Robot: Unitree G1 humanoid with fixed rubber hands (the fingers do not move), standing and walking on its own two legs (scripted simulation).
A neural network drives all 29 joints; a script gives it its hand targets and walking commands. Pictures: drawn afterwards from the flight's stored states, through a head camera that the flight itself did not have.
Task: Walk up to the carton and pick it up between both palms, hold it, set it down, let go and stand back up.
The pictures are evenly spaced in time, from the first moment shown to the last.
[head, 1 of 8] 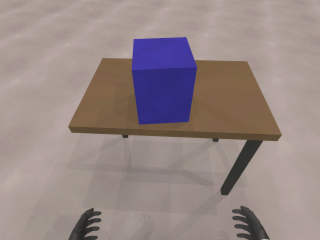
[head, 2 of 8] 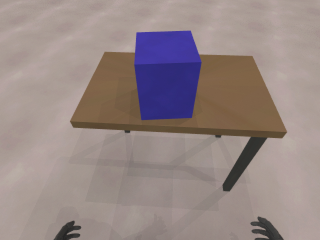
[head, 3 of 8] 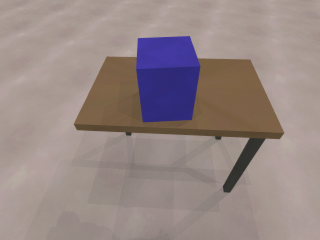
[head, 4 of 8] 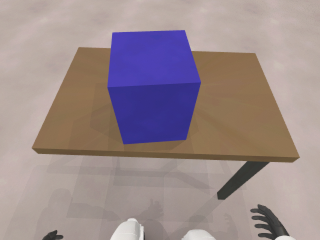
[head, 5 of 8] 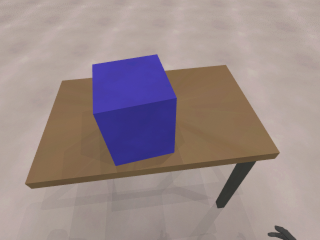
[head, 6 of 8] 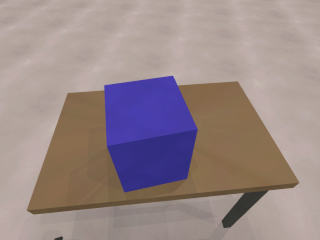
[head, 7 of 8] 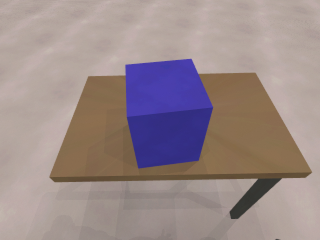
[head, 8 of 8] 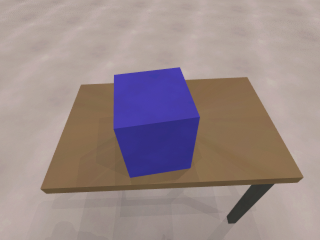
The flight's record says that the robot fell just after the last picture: no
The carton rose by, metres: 0.00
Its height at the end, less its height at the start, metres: +0.00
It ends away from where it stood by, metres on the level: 0.00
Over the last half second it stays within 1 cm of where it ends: yes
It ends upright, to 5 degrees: yes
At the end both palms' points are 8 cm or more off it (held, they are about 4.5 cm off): yes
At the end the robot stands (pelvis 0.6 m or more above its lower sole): yes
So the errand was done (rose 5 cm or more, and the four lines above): no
